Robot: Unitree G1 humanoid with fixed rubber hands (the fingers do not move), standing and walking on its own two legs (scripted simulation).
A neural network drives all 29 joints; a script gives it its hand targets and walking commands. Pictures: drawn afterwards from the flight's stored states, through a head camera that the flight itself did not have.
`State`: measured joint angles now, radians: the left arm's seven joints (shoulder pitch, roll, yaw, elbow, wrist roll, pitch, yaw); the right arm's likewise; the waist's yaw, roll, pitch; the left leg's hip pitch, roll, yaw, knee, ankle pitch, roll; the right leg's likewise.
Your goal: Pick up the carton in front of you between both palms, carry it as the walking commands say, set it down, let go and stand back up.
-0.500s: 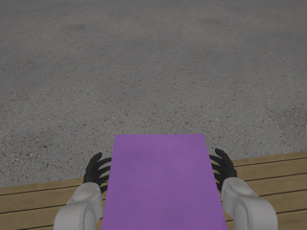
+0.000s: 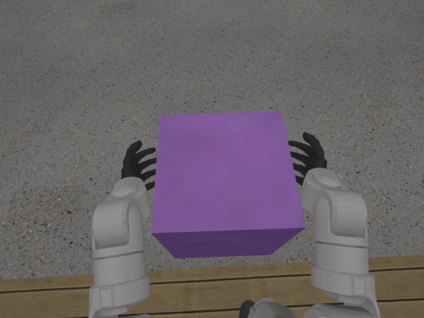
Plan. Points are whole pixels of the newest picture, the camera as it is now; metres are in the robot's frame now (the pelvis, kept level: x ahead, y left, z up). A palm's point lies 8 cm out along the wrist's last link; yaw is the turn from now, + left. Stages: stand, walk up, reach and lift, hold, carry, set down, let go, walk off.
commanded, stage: carry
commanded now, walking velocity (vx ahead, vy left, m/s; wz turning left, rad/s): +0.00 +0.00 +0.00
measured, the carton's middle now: (222, 193) +0.34 +0.00 +0.01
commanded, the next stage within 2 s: none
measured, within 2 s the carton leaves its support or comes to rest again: neither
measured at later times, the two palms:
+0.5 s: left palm (147, 118) +0.47 +0.14 +0.11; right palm (305, 113) +0.46 -0.16 +0.11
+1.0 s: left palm (134, 122) +0.45 +0.16 +0.12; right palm (298, 117) +0.44 -0.14 +0.12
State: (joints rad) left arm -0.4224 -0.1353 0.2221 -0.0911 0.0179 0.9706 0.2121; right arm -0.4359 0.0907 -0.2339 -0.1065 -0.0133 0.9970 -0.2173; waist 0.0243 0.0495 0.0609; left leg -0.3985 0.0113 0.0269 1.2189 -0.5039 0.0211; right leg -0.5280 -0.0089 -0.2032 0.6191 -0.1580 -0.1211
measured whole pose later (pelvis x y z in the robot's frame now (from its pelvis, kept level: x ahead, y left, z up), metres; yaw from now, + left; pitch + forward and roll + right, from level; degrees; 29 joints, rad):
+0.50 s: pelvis +0.13 +0.01 +0.02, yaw -2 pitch +6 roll +1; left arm -0.39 -0.16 0.24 -0.15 0.03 0.98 0.18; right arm -0.39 0.15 -0.26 -0.15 -0.03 0.97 -0.17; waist 0.00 -0.01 -0.01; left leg -0.32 0.01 0.08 0.60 -0.32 0.03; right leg -0.36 -0.01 -0.15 0.60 -0.30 -0.07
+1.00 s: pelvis +0.13 +0.02 +0.02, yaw -2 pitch +3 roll +0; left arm -0.40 -0.16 0.26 -0.02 0.06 1.00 0.19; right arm -0.40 0.15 -0.28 -0.03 -0.06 1.00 -0.18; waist 0.01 0.00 -0.08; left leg -0.24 0.00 0.08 0.55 -0.35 0.03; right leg -0.28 -0.01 -0.15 0.55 -0.32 -0.05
